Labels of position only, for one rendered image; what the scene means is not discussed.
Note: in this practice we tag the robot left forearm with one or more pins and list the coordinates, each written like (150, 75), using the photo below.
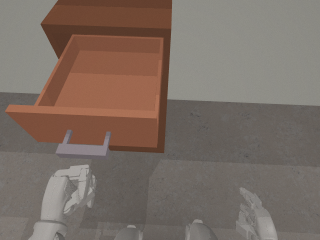
(49, 230)

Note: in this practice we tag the cabinet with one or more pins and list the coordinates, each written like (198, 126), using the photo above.
(127, 18)

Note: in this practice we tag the handle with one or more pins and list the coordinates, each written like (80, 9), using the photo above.
(79, 151)

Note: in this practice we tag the right robot thigh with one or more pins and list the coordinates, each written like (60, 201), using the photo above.
(199, 231)

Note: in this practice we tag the right robot hand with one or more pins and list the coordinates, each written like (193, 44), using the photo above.
(260, 225)

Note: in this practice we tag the left robot hand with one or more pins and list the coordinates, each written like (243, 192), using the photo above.
(76, 182)

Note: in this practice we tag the robot right shin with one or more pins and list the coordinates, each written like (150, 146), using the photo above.
(198, 221)

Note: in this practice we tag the drawer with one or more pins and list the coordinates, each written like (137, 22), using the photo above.
(100, 84)

